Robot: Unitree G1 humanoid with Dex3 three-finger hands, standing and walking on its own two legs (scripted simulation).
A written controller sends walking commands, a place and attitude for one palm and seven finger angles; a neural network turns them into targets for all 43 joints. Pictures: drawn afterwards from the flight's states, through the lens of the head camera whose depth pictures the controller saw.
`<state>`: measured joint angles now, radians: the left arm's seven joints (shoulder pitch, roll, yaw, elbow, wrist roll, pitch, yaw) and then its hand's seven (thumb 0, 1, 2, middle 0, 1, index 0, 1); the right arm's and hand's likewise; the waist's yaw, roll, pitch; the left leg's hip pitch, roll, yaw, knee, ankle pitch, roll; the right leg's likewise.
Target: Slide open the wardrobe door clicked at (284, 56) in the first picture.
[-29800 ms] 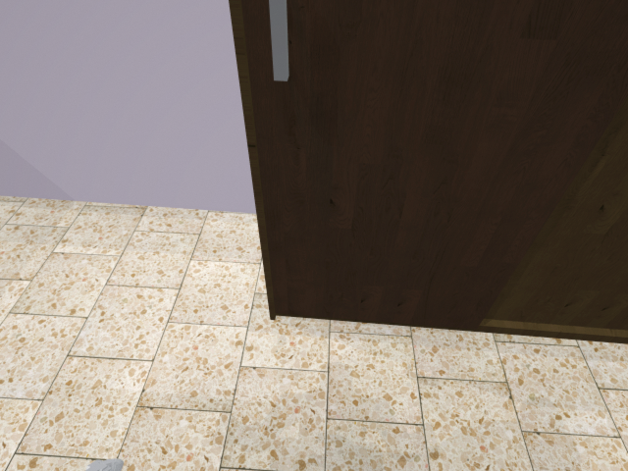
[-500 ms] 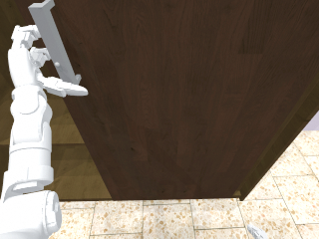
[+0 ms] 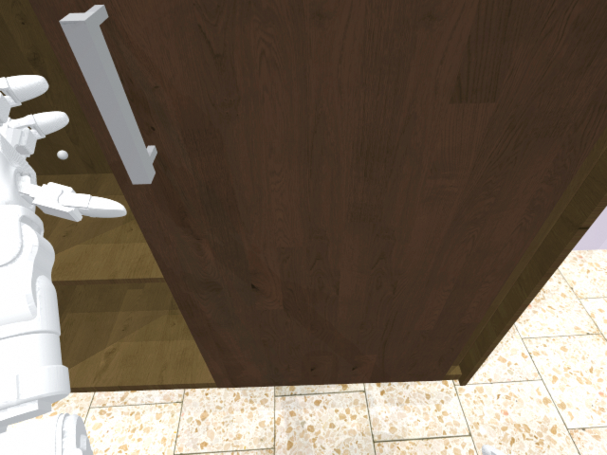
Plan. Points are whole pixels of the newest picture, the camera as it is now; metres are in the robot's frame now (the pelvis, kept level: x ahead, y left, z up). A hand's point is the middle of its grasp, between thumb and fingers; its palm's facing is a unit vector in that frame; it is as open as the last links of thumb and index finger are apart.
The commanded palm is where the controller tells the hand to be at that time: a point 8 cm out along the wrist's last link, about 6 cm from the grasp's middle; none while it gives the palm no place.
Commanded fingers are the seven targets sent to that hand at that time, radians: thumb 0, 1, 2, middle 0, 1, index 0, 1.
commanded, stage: slip the hand off the handle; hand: left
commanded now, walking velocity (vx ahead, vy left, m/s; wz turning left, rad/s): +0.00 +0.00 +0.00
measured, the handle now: (122, 101) +0.44 +0.24 +0.27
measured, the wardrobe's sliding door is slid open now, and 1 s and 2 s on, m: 0.62 0.62 0.62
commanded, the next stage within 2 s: draw the hand back to the body in 0.36 s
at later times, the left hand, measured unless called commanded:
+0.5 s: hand (13, 215) +0.26 +0.27 +0.26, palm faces +0.44 -0.90 -0.06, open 14.7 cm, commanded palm +0.23 +0.31 +0.24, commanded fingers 0.00 -0.55 0.20 -0.25 -1.15 -0.25 -1.15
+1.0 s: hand (7, 298) +0.20 +0.27 +0.21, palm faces +0.16 -0.98 -0.07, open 14.5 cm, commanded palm +0.16 +0.31 +0.21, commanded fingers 0.00 -0.30 0.32 -0.24 -1.00 -0.24 -1.00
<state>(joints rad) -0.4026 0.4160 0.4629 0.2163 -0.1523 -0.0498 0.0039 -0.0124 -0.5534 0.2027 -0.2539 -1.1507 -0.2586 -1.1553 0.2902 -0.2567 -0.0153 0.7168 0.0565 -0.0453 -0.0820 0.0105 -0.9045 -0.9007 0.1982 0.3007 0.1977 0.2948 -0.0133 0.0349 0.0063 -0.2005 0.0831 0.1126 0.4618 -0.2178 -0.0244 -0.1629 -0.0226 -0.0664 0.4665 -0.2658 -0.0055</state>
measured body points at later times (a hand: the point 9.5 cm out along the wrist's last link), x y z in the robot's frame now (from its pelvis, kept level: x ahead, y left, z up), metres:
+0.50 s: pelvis -0.01 +0.00 +0.00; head -0.05 -0.02 +0.45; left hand +0.23 +0.31 +0.26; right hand +0.20 -0.21 -0.07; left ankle +0.02 +0.14 -0.74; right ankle -0.01 -0.11 -0.74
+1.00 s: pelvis -0.02 +0.00 +0.00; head -0.08 -0.03 +0.45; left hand +0.19 +0.32 +0.22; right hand +0.20 -0.22 -0.05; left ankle +0.02 +0.14 -0.74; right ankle -0.01 -0.11 -0.74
